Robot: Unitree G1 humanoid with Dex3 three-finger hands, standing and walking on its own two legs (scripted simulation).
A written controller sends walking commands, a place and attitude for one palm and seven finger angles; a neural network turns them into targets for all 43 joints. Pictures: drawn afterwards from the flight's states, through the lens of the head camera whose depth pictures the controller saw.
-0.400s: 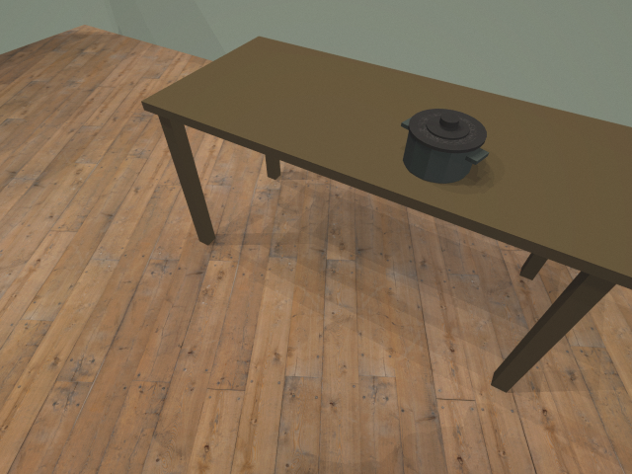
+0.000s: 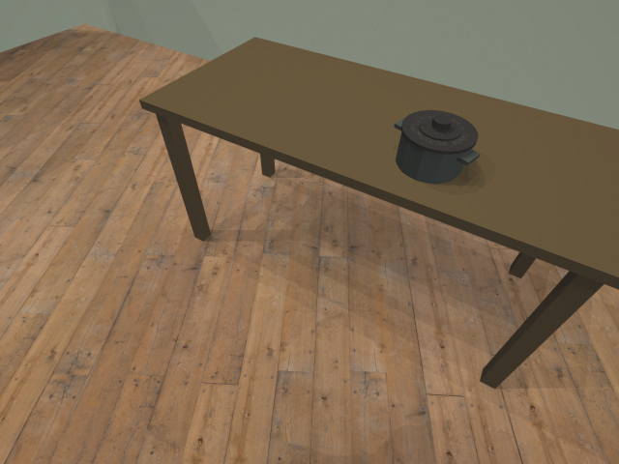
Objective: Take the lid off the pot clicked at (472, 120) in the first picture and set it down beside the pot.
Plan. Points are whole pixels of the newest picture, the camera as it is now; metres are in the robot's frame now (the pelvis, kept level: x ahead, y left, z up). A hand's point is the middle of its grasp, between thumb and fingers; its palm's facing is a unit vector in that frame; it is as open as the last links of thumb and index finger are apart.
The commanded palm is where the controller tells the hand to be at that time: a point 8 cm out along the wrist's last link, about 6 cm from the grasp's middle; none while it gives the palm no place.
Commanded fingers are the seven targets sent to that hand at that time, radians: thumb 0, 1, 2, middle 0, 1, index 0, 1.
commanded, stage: look at it before walking up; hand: left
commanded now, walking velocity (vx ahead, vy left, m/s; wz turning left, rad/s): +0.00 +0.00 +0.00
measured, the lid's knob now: (441, 122) +0.86 -0.26 +0.00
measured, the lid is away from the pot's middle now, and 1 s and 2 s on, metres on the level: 0.00 0.00 0.00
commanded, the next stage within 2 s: turn to face it in 0.24 s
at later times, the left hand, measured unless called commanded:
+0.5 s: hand out of the picture +0.06 +0.23 -0.17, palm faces -0.03 -0.95 -0.31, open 7.4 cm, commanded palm none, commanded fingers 0.00 0.90 0.90 -0.20 -0.30 -0.20 -0.30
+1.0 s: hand out of the picture +0.05 +0.15 -0.16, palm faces -0.20 -0.95 -0.25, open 7.4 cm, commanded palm none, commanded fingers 0.00 0.90 0.90 -0.20 -0.30 -0.20 -0.30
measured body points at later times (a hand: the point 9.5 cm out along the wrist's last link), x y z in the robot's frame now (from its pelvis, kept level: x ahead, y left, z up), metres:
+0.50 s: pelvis +0.00 +0.00 +0.00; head +0.01 +0.00 +0.45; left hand +0.06 +0.28 -0.14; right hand +0.06 -0.28 -0.14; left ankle +0.00 +0.12 -0.75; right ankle +0.00 -0.12 -0.75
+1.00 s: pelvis -0.01 -0.03 +0.00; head +0.01 -0.05 +0.45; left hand +0.06 +0.20 -0.14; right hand +0.00 -0.29 -0.16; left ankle +0.01 +0.14 -0.68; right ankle -0.01 -0.10 -0.75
